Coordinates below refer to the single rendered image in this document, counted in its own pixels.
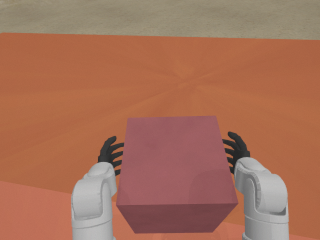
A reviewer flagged left robot forearm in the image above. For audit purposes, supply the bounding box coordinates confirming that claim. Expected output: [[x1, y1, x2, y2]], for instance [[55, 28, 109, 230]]
[[71, 162, 117, 240]]

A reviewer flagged right robot forearm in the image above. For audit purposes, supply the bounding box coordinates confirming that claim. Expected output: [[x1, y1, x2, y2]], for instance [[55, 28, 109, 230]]
[[234, 157, 289, 240]]

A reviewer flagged carton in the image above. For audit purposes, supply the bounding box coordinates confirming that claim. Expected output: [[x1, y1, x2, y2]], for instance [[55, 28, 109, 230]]
[[116, 115, 239, 234]]

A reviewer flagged right robot hand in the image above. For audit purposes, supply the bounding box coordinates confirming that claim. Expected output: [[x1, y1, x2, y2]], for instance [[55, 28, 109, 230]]
[[222, 131, 251, 174]]

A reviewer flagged left robot hand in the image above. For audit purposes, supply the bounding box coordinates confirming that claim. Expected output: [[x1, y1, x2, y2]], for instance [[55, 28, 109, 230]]
[[97, 136, 124, 176]]

